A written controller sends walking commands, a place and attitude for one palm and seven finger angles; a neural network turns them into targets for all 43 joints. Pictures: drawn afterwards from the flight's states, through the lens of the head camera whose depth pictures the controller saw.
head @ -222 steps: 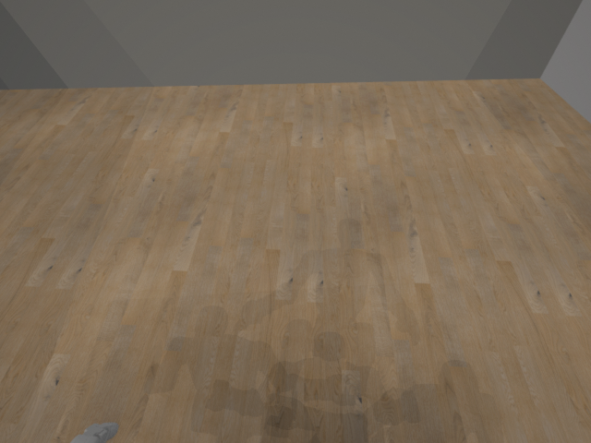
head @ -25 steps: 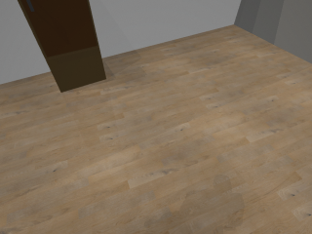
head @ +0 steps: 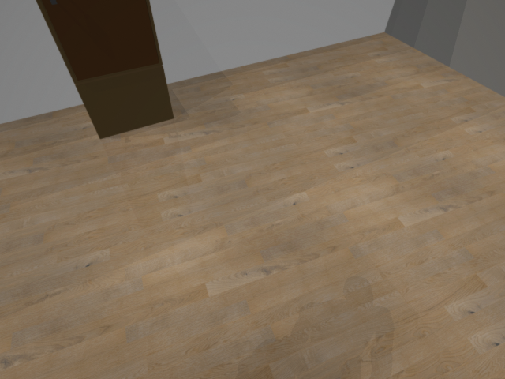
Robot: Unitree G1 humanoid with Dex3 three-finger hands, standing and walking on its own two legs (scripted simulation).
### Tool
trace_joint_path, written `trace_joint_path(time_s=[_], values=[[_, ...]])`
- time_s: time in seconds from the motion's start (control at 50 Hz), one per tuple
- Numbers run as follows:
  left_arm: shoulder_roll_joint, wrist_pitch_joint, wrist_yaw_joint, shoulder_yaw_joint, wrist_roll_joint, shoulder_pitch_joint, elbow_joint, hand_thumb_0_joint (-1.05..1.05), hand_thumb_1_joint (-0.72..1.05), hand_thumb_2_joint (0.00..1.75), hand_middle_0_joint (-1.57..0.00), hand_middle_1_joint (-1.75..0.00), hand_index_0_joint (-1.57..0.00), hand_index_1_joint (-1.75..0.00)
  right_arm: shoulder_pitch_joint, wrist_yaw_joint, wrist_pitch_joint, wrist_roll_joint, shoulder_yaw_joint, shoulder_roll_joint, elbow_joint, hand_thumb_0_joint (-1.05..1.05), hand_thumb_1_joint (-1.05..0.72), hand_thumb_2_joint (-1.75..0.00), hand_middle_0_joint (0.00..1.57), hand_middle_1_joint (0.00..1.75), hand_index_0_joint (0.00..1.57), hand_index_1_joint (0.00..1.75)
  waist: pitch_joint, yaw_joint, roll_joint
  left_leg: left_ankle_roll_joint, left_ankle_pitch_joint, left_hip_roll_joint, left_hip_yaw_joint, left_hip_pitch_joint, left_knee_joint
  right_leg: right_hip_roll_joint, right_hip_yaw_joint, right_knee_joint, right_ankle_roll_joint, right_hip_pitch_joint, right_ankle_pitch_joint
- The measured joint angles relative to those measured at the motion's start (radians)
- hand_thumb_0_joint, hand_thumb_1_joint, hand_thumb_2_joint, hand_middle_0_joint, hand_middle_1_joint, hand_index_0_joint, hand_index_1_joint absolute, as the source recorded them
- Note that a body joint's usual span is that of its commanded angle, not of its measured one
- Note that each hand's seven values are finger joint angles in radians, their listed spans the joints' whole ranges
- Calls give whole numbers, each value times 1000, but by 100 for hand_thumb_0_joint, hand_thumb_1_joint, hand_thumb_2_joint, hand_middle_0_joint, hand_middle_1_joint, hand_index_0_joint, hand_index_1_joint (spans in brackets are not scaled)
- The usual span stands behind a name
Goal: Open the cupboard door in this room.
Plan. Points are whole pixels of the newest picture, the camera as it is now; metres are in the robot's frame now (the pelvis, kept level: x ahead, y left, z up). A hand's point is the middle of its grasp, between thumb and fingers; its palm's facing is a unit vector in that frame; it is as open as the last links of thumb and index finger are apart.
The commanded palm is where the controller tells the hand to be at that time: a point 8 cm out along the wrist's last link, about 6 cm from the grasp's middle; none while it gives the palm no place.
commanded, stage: turn or walk to find it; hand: left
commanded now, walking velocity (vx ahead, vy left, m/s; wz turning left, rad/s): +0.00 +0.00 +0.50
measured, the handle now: out of the picture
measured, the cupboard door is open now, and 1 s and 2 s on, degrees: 0 0 0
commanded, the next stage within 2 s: stand and wait in 0.48 s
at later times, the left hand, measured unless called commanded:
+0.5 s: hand out of the picture +0.07 +0.20 -0.14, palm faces +0.24 -0.92 -0.29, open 7.4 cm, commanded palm none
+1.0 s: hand out of the picture -0.12 +0.15 -0.18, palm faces +0.36 -0.91 -0.20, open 7.4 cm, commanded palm none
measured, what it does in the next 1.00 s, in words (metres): steps on the spot, turning left: right foot, then left foot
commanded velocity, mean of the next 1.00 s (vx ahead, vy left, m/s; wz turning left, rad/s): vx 0.00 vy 0.00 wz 0.22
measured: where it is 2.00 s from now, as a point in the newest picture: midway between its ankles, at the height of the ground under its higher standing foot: outside the picture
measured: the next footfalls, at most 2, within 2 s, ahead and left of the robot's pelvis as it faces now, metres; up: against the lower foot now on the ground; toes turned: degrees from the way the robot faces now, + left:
right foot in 0.46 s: +0.03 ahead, -0.13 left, +0.00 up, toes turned +12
left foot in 0.84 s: -0.03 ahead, +0.11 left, +0.00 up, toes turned +21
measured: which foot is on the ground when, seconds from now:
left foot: down 0.00-0.46, up 0.48-0.82, down 0.84-1.00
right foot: down 0.00-0.14, up 0.16-0.44, down 0.46-1.00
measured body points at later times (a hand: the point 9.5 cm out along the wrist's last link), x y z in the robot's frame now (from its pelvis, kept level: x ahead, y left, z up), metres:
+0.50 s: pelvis -0.01 -0.03 +0.00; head +0.02 -0.05 +0.44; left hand +0.06 +0.25 -0.12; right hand +0.11 -0.27 -0.16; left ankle +0.02 +0.11 -0.72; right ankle -0.01 -0.14 -0.74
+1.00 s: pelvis -0.02 -0.01 +0.00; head +0.00 +0.01 +0.45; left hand -0.13 +0.20 -0.16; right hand +0.14 -0.19 -0.15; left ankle -0.07 +0.10 -0.74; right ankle -0.01 -0.14 -0.74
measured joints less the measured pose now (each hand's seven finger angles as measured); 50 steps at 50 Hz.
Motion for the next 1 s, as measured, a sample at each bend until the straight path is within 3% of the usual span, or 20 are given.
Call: trace_joint_path(time_s=[0.14, 0.22, 0.28, 0.36, 0.42, 0.44, 0.46, 0.52, 0.58, 0.62, 0.68, 0.76, 0.84, 0.92, 1.0], values=[[27, 20, -1, 29, 8, -21, -50, 0, 90, 90, -20, -30, -20, -30, -39, 9, 3, -8, -22, -4, -83, 1, -91, -90, 20, 30, 20, 30, -5, -1, -21, 26, -48, -39, -26, -80, 108, -42, -22, 115, 21, -65, -70], [49, 26, -1, 40, 10, -67, -80, 0, 91, 90, -20, -30, -20, -30, -84, 2, -19, -11, -27, -13, -136, 1, -91, -90, 20, 30, 20, 30, 0, -15, -16, 38, -15, -57, -51, -94, 73, -8, 48, 376, 25, -165, -209], [56, 18, -4, 42, 7, -107, -112, 0, 91, 90, -20, -30, -20, -30, -110, -2, -22, -13, -29, -34, -161, 1, -91, -90, 20, 30, 21, 30, 0, -19, 6, 36, 30, -65, -88, -85, 13, 17, 76, 442, 34, -188, -222], [58, 10, -6, 38, 0, -153, -165, 0, 91, 90, -20, -30, -20, -30, -136, 0, -14, -16, -36, -71, -190, 1, -90, -90, 21, 30, 21, 30, -3, -22, 29, 21, 76, -76, -141, -79, -42, 37, 104, 343, 42, -153, -213], [58, 2, -8, 31, -3, -169, -200, 0, 91, 90, -20, -30, -20, -30, -147, 6, -4, -15, -47, -100, -210, 1, -90, -90, 21, 30, 21, 30, -7, -23, 40, 1, 92, -89, -180, -88, -46, 46, 117, 173, 42, -87, -148], [61, -3, -9, 29, -2, -167, -211, 0, 91, 90, -20, -30, -20, -30, -148, 9, 0, -13, -52, -108, -216, 1, -90, -90, 21, 30, 21, 30, -11, -20, 39, -8, 90, -97, -189, -95, -35, 43, 117, 88, 39, -52, -100], [62, -10, -9, 27, 1, -162, -220, 0, 91, 90, -20, -30, -20, -30, -149, 12, 5, -9, -57, -118, -222, 1, -90, -90, 21, 30, 21, 30, -14, -14, 41, -13, 75, -101, -191, -110, -5, 41, 110, 30, 14, -30, -52], [52, -11, -7, 17, 11, -134, -223, 0, 90, 90, -20, -30, -20, -30, -159, 17, 25, -12, -73, -146, -224, 1, -90, -90, 20, 30, 21, 30, -7, -8, 57, -23, -139, -99, -145, -189, 260, 33, 79, 43, -22, -12, -51], [50, -9, -7, 12, 13, -95, -205, 0, 90, 90, -20, -30, -20, -30, -167, 22, 31, -12, -77, -164, -220, 1, -91, -90, 20, 30, 20, 30, 0, -4, 52, -33, -150, -73, -88, -241, 503, 15, 62, 10, -25, 24, -48], [49, -12, -7, 8, 15, -73, -187, 0, 90, 90, -20, -30, -20, -30, -170, 22, 28, -9, -73, -166, -215, 1, -91, -90, 20, 30, 20, 30, 8, -3, 44, -43, -141, -51, -66, -236, 554, 4, 51, -5, -26, 39, -43], [47, -20, -8, 1, 17, -38, -162, 0, 90, 90, -20, -30, -20, -30, -177, 18, 30, -4, -61, -160, -195, 1, -91, -90, 20, 30, 20, 30, 19, 8, 30, -54, -160, -22, -49, -182, 496, -9, 38, -15, -25, 49, -42], [42, -24, -9, -9, 19, 10, -121, 0, 90, 90, -20, -30, -20, -30, -200, 12, 28, 3, -37, -139, -158, 1, -91, -90, 20, 30, 20, 30, 30, 34, 18, -52, -182, 3, -18, -68, 279, -14, 27, -11, -17, 48, -47], [44, -16, -5, -12, 9, 52, -64, 0, 90, 90, -20, -30, -20, -30, -220, 8, -3, 7, -12, -108, -131, 1, -91, -90, 20, 30, 20, 30, 29, 52, 12, -29, -20, 16, 11, 72, -13, -4, 13, 41, 2, 29, -77], [62, 7, -1, -14, 2, 63, -2, 0, 90, 90, -20, -30, -20, -30, -243, -1, -25, 7, 9, -47, -98, 1, -91, -90, 20, 30, 20, 30, 35, 80, -51, -4, -77, -8, 45, 101, -14, -30, 45, 74, 26, 30, -108], [53, 8, -5, -24, 2, 53, 43, 0, 91, 90, -20, -30, -20, -30, -252, -11, -34, 10, 20, -17, -76, 1, -90, -90, 20, 30, 21, 30, 29, 76, -46, 0, -66, -11, 47, 119, -31, -29, 49, 38, 25, 54, -61]])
